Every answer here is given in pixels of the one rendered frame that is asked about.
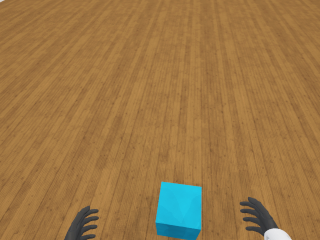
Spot robot right hand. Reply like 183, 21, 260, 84
239, 197, 279, 236

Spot robot left hand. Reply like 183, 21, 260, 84
64, 206, 99, 240

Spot robot right forearm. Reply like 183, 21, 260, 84
264, 228, 292, 240

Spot carton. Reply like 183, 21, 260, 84
155, 182, 202, 240

